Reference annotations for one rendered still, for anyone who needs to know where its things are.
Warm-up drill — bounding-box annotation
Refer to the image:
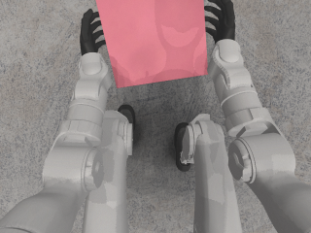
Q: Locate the left robot shin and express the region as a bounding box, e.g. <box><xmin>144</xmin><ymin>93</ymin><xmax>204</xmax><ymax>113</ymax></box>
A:
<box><xmin>103</xmin><ymin>110</ymin><xmax>128</xmax><ymax>122</ymax></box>

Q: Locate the robot right forearm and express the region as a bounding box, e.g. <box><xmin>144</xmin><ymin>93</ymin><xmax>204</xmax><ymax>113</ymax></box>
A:
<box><xmin>207</xmin><ymin>39</ymin><xmax>296</xmax><ymax>168</ymax></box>

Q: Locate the left robot hand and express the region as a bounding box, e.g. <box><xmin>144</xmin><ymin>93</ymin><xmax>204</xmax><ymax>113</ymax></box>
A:
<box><xmin>80</xmin><ymin>9</ymin><xmax>106</xmax><ymax>56</ymax></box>

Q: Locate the carton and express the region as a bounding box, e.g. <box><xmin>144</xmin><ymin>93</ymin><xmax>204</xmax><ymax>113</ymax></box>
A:
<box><xmin>95</xmin><ymin>0</ymin><xmax>208</xmax><ymax>88</ymax></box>

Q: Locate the robot right upper arm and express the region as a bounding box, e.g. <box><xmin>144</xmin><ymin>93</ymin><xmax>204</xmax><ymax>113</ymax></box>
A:
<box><xmin>227</xmin><ymin>132</ymin><xmax>311</xmax><ymax>233</ymax></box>

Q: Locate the right robot hand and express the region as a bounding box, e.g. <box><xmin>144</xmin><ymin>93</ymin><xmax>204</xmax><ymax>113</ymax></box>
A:
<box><xmin>204</xmin><ymin>0</ymin><xmax>236</xmax><ymax>44</ymax></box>

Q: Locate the robot left upper arm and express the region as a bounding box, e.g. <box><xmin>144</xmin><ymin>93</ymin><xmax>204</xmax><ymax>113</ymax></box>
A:
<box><xmin>0</xmin><ymin>146</ymin><xmax>104</xmax><ymax>233</ymax></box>

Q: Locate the robot left forearm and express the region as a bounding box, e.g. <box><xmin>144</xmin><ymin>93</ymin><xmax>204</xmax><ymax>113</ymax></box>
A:
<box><xmin>42</xmin><ymin>52</ymin><xmax>112</xmax><ymax>184</ymax></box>

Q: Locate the right robot thigh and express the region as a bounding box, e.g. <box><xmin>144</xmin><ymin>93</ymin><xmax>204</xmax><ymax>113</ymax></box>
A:
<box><xmin>184</xmin><ymin>120</ymin><xmax>243</xmax><ymax>233</ymax></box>

